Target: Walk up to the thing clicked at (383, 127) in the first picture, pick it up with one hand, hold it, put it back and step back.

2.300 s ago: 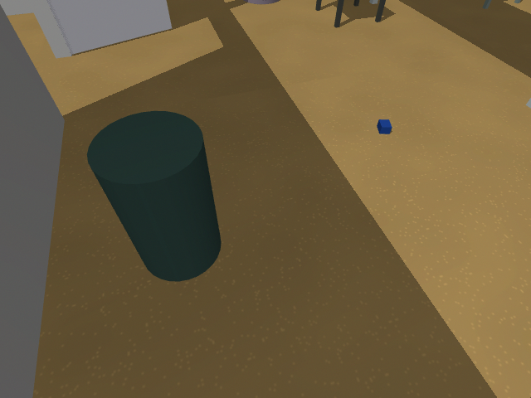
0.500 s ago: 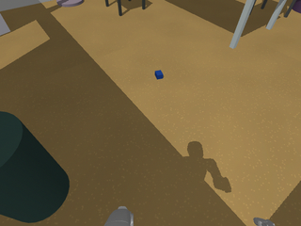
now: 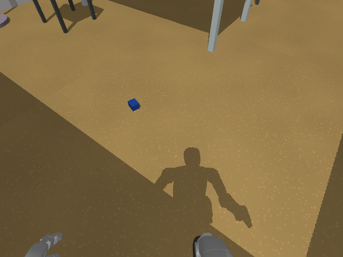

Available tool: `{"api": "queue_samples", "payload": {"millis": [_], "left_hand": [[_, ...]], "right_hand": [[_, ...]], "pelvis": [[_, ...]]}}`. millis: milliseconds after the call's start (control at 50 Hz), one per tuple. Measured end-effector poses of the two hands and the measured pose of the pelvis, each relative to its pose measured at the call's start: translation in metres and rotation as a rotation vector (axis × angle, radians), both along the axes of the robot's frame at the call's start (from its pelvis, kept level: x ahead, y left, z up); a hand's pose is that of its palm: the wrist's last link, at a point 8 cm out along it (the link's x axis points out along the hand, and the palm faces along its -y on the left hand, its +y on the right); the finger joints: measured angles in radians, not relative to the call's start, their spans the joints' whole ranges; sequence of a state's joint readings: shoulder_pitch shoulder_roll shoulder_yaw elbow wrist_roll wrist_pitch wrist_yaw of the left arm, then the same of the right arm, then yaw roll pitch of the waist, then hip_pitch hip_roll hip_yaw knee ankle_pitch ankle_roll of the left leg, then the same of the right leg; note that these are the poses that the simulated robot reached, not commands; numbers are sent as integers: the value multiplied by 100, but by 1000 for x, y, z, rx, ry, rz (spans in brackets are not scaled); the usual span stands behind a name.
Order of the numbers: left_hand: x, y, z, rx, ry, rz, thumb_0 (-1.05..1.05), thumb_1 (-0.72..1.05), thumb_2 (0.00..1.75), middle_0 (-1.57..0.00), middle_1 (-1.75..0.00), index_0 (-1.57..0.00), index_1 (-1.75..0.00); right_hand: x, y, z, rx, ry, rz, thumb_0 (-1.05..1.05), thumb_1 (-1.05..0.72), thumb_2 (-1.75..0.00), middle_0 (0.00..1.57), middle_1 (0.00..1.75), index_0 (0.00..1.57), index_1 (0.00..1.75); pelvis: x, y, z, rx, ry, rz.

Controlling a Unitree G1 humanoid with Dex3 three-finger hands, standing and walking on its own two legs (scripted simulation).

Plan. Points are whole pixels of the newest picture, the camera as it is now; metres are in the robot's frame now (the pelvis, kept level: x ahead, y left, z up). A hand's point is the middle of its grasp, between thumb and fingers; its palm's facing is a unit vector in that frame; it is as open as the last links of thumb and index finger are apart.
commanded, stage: walk up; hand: left
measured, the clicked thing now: (133, 104) +1.31 +0.22 -0.74
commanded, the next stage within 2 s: none
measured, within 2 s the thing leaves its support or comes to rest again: neither
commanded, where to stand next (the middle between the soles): +0.95 -0.06 m, yaw -3 degrees
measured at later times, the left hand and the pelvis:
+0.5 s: hand (80, 208) +0.29 +0.26 -0.14, palm faces -0.04 -0.93 -0.35, open 7.4 cm; pelvis +0.25 -0.02 +0.00, yaw -2 degrees
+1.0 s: hand (103, 123) +0.59 +0.22 -0.13, palm faces -0.15 -0.90 -0.41, open 7.4 cm; pelvis +0.47 -0.05 -0.01, yaw -5 degrees
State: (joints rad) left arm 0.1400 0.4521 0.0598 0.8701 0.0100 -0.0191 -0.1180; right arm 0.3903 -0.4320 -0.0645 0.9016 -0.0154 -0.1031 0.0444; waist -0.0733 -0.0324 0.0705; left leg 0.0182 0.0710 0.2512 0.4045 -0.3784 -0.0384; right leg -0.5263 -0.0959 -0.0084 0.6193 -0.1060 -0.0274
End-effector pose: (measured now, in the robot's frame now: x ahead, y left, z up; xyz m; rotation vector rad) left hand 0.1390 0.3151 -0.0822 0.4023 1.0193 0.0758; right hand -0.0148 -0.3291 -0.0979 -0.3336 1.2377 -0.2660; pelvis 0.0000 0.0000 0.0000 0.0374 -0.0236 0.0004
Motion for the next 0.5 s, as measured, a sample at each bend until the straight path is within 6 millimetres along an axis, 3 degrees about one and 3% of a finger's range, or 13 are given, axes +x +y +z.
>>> {"api": "queue_samples", "payload": {"millis": [80,140,200,280,380,500], "left_hand": [[67,-29,-6,11,-37,-17,1,91,89,-20,-30,-20,-30],[97,-49,-5,-5,-85,-4,1,91,89,-20,-30,-21,-30],[106,-59,2,-22,-78,39,1,91,89,-21,-30,-21,-30],[106,-57,3,-10,-7,64,0,91,89,-21,-30,-21,-30],[110,-42,-4,5,84,89,1,90,89,-21,-30,-21,-30],[143,-12,-24,4,122,134,1,90,89,-21,-30,-21,-30]], "right_hand": [[43,-18,-27,16,26,-29,1,-90,-89,21,30,20,30],[88,-20,-31,44,24,-12,1,-90,-90,20,30,20,30],[140,-19,-21,64,-25,22,1,-91,-89,20,30,20,30],[208,-22,-5,60,-128,56,1,-90,-89,20,30,20,30],[274,-24,7,35,-180,80,1,-91,-90,20,30,20,30],[345,-13,10,1,-147,123,1,-91,-90,20,30,20,30]], "pelvis": [[53,-18,-16,-28,0,-12],[82,-31,-14,-18,-12,-23],[109,-36,-2,-8,-21,-37],[143,-39,8,-18,-26,-68],[186,-34,8,-54,-19,-66],[249,-19,-3,-82,-1,-45]]}}
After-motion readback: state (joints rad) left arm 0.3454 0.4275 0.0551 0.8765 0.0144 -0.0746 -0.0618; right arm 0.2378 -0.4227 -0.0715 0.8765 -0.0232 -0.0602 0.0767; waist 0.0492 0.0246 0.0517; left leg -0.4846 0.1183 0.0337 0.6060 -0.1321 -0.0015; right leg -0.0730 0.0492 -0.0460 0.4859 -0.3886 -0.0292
